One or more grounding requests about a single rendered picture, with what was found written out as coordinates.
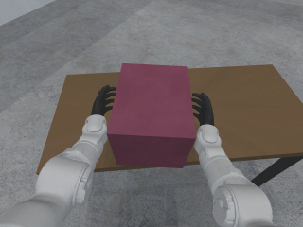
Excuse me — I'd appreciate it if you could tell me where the right robot forearm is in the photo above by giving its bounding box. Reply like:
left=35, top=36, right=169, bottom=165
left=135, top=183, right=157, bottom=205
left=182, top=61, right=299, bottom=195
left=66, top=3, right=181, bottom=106
left=194, top=124, right=273, bottom=220

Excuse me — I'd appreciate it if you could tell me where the carton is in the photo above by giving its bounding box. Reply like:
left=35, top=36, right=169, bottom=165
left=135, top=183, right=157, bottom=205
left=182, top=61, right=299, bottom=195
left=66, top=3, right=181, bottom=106
left=106, top=63, right=196, bottom=168

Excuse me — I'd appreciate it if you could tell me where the left robot forearm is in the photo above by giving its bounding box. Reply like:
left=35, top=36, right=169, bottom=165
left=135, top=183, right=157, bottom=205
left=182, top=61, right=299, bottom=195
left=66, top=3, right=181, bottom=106
left=35, top=114, right=108, bottom=193

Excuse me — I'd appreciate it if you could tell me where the table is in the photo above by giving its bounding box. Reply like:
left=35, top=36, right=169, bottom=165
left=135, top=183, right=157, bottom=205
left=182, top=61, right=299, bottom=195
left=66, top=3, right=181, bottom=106
left=36, top=64, right=303, bottom=187

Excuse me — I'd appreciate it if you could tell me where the right robot upper arm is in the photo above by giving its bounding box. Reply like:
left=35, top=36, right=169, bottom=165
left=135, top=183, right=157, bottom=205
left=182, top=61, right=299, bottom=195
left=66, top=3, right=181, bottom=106
left=212, top=183, right=283, bottom=227

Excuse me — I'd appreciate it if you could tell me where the left robot hand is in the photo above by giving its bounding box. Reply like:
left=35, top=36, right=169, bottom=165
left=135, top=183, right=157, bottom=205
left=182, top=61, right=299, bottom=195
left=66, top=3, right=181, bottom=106
left=91, top=85, right=116, bottom=116

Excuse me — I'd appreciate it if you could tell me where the left robot upper arm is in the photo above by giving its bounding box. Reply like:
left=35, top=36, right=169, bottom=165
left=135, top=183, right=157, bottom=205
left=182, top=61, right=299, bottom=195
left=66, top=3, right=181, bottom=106
left=0, top=156, right=94, bottom=227

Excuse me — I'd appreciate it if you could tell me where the right robot hand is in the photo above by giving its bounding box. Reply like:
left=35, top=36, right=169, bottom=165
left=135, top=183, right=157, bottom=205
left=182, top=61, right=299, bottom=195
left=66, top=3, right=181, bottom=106
left=191, top=92, right=214, bottom=126

